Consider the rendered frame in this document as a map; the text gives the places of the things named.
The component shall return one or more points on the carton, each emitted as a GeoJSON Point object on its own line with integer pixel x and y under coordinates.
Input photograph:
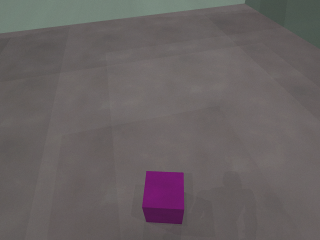
{"type": "Point", "coordinates": [163, 198]}

